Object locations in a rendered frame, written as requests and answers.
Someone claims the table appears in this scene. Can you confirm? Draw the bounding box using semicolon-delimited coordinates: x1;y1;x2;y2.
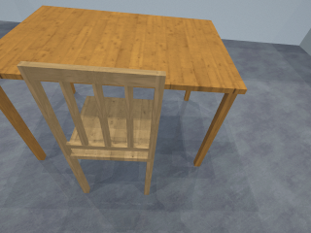
0;5;248;167

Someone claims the chair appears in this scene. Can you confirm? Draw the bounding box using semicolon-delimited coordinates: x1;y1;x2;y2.
17;61;166;195

